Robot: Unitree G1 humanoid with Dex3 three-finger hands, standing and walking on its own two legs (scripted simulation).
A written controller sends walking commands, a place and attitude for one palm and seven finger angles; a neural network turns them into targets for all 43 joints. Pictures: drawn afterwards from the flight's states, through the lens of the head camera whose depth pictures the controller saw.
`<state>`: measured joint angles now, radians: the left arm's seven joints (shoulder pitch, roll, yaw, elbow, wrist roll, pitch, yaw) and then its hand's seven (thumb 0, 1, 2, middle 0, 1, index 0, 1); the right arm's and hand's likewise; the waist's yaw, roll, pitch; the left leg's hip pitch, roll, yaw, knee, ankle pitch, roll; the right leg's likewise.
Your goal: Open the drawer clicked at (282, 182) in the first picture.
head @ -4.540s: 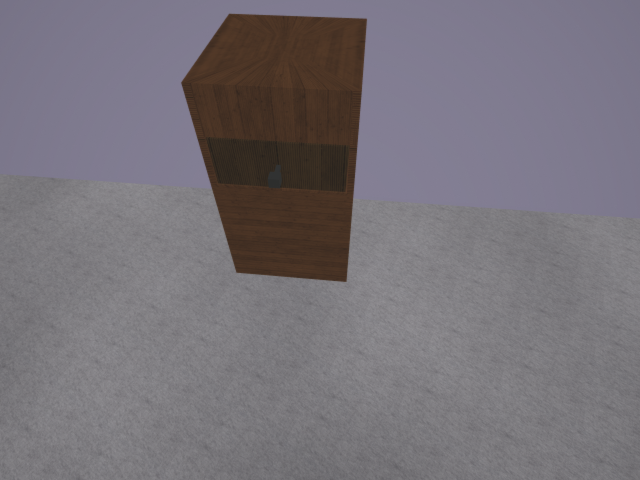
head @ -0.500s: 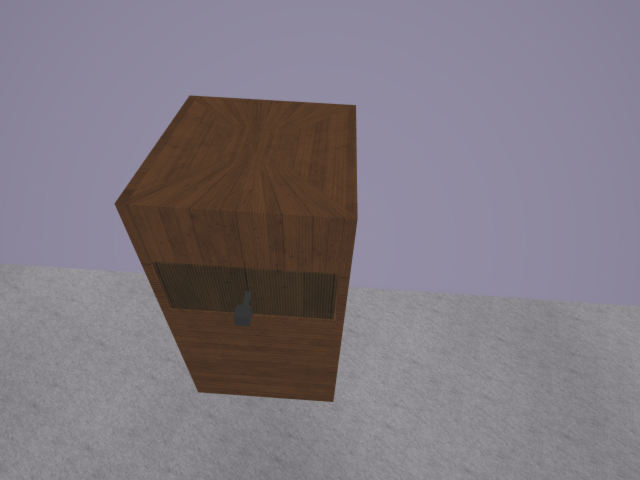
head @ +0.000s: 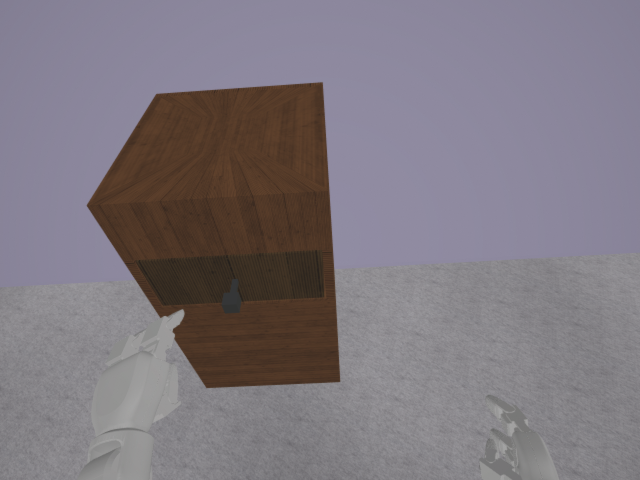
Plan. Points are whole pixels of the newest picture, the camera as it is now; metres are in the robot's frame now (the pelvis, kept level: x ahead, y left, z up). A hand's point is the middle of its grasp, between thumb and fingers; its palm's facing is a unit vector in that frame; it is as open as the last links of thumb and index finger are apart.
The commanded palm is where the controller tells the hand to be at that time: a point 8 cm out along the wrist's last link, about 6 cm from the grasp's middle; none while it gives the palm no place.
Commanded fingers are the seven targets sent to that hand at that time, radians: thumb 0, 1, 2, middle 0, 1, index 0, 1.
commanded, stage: raise the hand with hooked fingers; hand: left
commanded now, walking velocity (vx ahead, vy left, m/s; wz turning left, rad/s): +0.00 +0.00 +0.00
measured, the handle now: (232, 295) +0.53 +0.22 -0.19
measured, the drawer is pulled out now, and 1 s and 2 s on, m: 0.00 0.00 0.00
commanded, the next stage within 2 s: move the hooked fingers above the handle in 1.60 s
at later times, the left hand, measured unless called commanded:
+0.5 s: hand (154, 365) +0.27 +0.23 +0.02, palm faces +0.08 -0.07 -0.99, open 10.8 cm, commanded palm +0.22 +0.23 +0.06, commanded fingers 0.00 -0.06 0.49 -0.27 -0.92 -0.27 -0.92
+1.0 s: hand (136, 299) +0.33 +0.25 +0.07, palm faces +0.08 -0.08 -0.99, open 13.5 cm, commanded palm +0.30 +0.25 +0.13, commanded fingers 0.00 -0.50 0.30 -0.30 -1.20 -0.30 -1.20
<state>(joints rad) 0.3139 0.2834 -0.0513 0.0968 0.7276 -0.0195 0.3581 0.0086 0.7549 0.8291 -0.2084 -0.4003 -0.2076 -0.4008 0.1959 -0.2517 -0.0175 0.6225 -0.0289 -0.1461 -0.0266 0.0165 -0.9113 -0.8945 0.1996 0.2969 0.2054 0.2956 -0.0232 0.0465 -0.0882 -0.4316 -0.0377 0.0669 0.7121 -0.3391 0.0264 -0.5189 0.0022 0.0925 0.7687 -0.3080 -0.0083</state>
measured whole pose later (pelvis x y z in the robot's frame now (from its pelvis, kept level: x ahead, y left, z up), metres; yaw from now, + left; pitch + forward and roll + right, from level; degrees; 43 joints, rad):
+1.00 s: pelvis +0.06 +0.00 +0.01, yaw +3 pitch +6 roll +0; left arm 0.09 0.43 -0.05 -0.02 0.96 0.08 0.20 0.00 -0.40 0.34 -0.31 -1.14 -0.31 -1.14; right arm 0.11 -0.24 -0.03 0.57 -0.01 0.13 -0.01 0.01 -0.91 -0.90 0.20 0.30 0.20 0.30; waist 0.06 0.07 -0.07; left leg -0.36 -0.03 0.01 0.65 -0.39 0.02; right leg -0.41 0.00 0.04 0.68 -0.36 0.00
